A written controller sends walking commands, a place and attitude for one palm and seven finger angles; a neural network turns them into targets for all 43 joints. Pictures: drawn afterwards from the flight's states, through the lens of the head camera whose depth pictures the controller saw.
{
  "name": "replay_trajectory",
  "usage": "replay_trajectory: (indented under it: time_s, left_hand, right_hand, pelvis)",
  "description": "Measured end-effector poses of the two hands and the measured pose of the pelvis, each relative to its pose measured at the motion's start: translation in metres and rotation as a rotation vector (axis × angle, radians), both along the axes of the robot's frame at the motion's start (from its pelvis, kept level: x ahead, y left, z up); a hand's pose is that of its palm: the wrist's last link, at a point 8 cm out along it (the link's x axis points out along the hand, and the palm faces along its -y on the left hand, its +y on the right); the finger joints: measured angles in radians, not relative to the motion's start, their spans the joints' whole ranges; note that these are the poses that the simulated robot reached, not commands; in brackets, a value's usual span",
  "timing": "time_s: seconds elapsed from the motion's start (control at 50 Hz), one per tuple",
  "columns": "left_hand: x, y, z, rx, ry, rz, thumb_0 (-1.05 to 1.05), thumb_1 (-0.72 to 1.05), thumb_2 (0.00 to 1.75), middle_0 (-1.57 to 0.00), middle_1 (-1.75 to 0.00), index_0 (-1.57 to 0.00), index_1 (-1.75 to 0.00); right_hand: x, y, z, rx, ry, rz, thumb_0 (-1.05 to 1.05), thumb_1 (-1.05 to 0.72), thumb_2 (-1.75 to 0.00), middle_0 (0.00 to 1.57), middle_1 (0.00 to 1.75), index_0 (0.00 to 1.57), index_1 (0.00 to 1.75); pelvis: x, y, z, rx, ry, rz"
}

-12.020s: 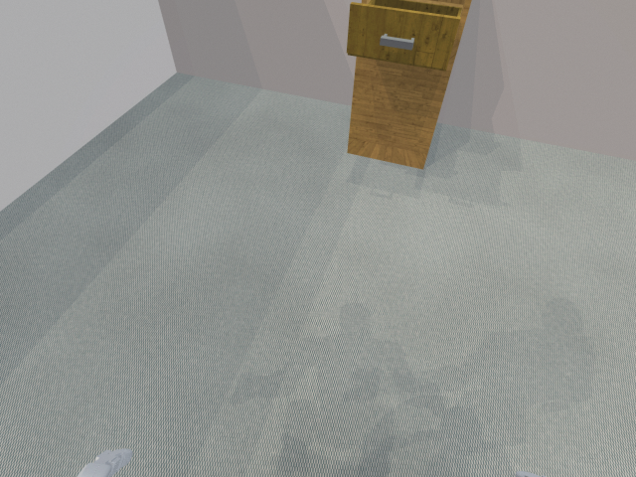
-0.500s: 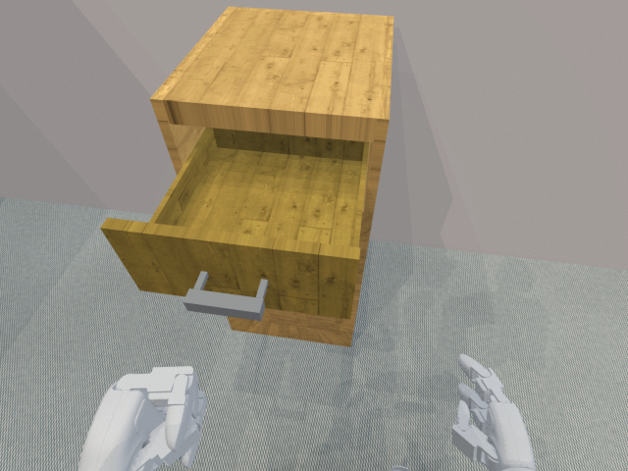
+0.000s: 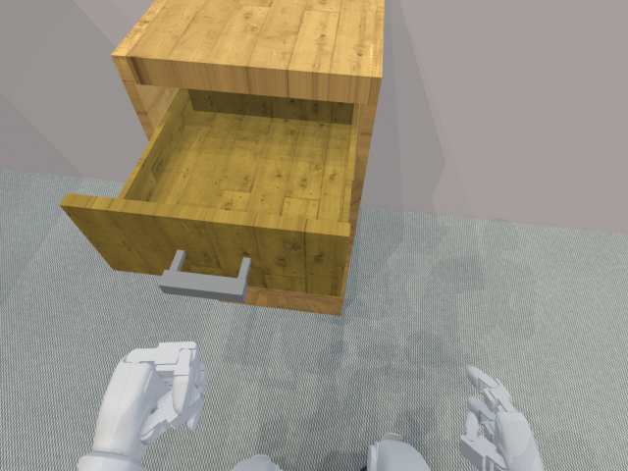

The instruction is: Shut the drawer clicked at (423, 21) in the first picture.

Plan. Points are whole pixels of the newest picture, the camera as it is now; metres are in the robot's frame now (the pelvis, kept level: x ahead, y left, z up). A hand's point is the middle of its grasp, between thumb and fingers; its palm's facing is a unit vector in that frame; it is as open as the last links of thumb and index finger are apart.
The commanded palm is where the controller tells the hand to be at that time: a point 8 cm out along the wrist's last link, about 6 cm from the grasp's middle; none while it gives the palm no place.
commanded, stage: bring the fist close to the handle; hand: left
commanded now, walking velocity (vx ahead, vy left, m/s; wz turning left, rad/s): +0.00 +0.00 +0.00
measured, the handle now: (208, 273) +0.36 +0.16 +0.02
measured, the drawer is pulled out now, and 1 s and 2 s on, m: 0.25 0.25 0.18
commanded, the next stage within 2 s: push the drawer shut in 0.82 s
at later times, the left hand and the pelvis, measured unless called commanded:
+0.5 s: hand (223, 371) +0.23 +0.12 +0.02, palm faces -0.11 -0.99 -0.04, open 3.3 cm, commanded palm +0.21 +0.18 +0.02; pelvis +0.00 +0.00 -0.03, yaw +0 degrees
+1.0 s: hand (217, 366) +0.24 +0.13 +0.01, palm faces -0.10 -0.99 -0.06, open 3.3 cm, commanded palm +0.23 +0.18 +0.02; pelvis +0.00 +0.00 -0.03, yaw +0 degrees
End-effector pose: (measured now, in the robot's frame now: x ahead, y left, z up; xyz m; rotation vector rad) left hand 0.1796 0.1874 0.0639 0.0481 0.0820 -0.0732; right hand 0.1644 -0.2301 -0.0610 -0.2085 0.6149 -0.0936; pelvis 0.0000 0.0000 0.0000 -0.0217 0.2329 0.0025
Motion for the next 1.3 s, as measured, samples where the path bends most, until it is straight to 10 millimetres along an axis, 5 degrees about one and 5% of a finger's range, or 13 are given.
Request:
replay_trajectory:
  time_s: [0.52, 0.74, 0.9, 1.04, 1.3]
  left_hand:
    - [0.04, -0.011, -0.046, -0.006, -0.022, -0.038, 0.02, 0.9, 0.9, -1.4, -1.6, -1.4, -1.6]
    - [0.036, -0.007, -0.036, -0.006, -0.021, -0.015, 0.02, 0.9, 0.9, -1.4, -1.6, -1.4, -1.6]
    - [0.036, -0.011, -0.047, -0.003, -0.006, -0.046, 0.01, 0.9, 0.9, -1.4, -1.6, -1.4, -1.6]
    - [0.051, -0.001, -0.044, 0.008, -0.043, -0.021, 0.02, 0.89, 0.9, -1.4, -1.6, -1.4, -1.6]
    - [0.083, -0.018, -0.048, -0.007, -0.009, -0.064, 0.02, 0.9, 0.9, -1.4, -1.6, -1.4, -1.6]
  right_hand:
    - [0.008, 0.005, -0.037, 0.002, 0.074, 0.036, 0.02, -0.9, -0.9, 0.2, 0.3, 0.21, 0.3]
    - [0.002, 0.004, -0.036, 0.011, 0.092, 0.015, 0.02, -0.9, -0.9, 0.2, 0.3, 0.21, 0.3]
    - [0.005, 0.001, -0.034, -0.013, 0.08, 0.023, 0.02, -0.9, -0.9, 0.2, 0.3, 0.21, 0.3]
    - [0.005, 0.001, -0.036, -0.019, 0.088, 0.025, 0.02, -0.9, -0.9, 0.2, 0.29, 0.21, 0.3]
    - [-0.008, 0.002, -0.037, -0.002, 0.142, 0.0, 0.02, -0.9, -0.9, 0.2, 0.3, 0.21, 0.3]
  pelvis:
    - [-0.003, 0.002, -0.028, -0.001, 0.103, 0.001]
    - [-0.002, 0.002, -0.025, 0.0, 0.099, 0.0]
    - [-0.004, 0.001, -0.028, -0.001, 0.101, 0.002]
    - [-0.005, 0.001, -0.029, -0.008, 0.104, 0.008]
    - [-0.001, 0.004, -0.022, 0.001, 0.107, -0.002]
